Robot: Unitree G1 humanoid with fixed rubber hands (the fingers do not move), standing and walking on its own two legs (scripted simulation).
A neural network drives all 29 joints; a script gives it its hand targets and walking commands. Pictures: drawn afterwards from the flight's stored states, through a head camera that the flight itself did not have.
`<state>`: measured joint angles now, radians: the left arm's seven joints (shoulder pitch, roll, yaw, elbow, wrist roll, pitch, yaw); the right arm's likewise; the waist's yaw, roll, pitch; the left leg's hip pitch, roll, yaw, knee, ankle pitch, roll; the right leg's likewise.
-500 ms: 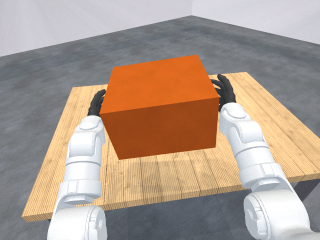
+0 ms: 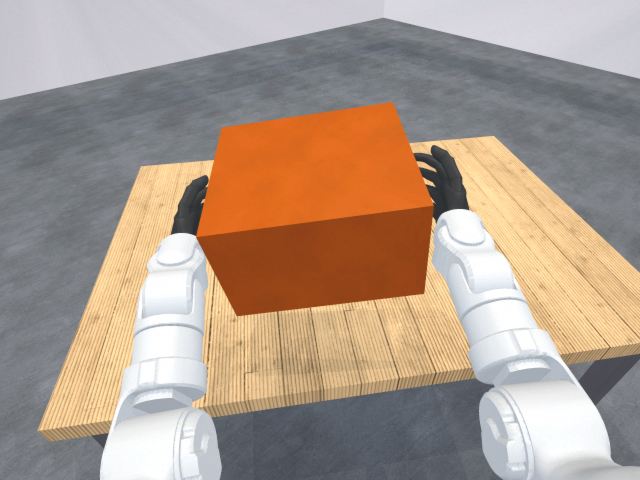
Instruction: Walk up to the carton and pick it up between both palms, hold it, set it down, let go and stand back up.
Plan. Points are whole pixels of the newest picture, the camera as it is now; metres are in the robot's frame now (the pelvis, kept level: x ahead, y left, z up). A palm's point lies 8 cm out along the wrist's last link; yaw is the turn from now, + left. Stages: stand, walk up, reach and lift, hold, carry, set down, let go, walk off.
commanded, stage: set down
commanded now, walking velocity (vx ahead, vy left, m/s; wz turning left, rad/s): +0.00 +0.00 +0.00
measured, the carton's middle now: (317, 206) +0.41 +0.01 +0.18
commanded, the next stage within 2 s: none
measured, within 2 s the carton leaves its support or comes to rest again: neither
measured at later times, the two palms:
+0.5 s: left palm (202, 245) +0.41 +0.17 +0.12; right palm (437, 227) +0.41 -0.15 +0.14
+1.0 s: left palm (218, 257) +0.42 +0.16 +0.09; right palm (444, 242) +0.40 -0.17 +0.11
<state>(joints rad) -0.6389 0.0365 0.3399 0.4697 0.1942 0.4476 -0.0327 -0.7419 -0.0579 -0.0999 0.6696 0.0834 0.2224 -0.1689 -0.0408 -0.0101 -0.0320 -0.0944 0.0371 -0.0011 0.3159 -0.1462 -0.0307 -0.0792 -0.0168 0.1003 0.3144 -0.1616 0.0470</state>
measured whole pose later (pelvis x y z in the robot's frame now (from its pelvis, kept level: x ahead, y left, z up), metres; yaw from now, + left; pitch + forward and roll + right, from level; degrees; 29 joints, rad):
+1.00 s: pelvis +0.03 +0.00 +0.00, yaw +0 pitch -1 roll +0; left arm -0.66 0.04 0.31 0.80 0.20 0.09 0.01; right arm -0.65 -0.03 -0.20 0.84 -0.02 -0.09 -0.14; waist -0.04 -0.03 0.01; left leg -0.11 0.04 0.00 0.29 -0.16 -0.03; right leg -0.08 -0.02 0.10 0.27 -0.17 0.05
